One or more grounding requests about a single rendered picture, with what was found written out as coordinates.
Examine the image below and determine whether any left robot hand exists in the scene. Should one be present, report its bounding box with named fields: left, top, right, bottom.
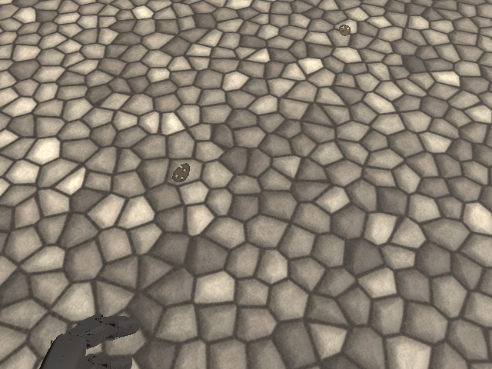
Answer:
left=39, top=314, right=141, bottom=369

